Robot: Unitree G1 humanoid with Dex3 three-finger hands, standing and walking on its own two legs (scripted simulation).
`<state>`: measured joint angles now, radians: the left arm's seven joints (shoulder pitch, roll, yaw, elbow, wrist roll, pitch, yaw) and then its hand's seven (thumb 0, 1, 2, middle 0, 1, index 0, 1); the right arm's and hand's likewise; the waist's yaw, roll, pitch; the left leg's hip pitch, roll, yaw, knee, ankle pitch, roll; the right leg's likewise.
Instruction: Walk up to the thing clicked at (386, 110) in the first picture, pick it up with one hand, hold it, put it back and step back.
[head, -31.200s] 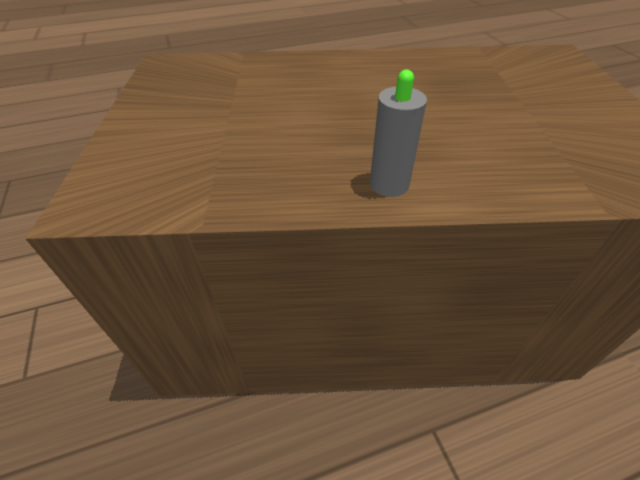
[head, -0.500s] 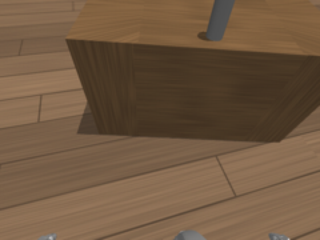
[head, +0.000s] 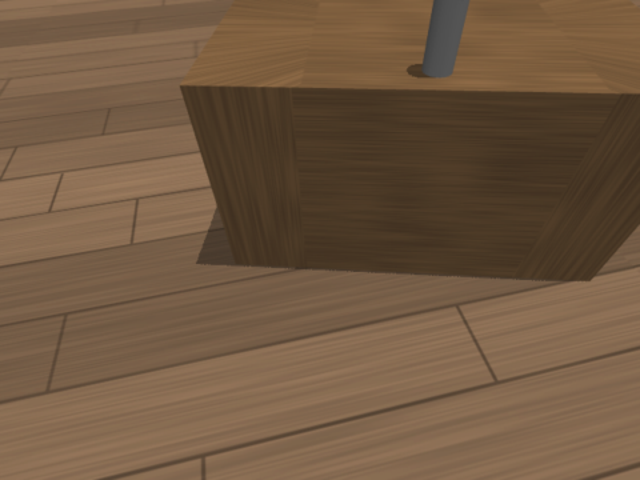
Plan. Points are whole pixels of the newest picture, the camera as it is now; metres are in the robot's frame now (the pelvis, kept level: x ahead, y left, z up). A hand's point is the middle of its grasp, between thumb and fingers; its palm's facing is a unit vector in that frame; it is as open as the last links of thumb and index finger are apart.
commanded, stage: step back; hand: right
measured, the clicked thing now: (446, 23) +1.08 -0.26 +0.11
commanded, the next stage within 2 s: stand in 0.80 s
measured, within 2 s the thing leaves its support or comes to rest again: neither
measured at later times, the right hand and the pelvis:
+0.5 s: hand out of the picture +0.12 -0.28 -0.15, palm faces -0.05 +0.93 -0.36, open 7.4 cm; pelvis +0.04 -0.02 +0.01, yaw +0 degrees
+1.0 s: hand (520, 473) +0.18 -0.24 -0.13, palm faces -0.03 +0.94 -0.33, open 7.4 cm; pelvis +0.06 +0.01 +0.02, yaw +0 degrees
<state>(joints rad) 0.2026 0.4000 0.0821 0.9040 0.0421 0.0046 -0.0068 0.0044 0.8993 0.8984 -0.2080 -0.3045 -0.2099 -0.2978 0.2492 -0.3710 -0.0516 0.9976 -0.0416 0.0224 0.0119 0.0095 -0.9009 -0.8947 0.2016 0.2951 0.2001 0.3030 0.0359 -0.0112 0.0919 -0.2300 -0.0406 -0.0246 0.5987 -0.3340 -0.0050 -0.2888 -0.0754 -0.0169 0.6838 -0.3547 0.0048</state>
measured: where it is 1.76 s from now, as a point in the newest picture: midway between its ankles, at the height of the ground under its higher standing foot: outside the picture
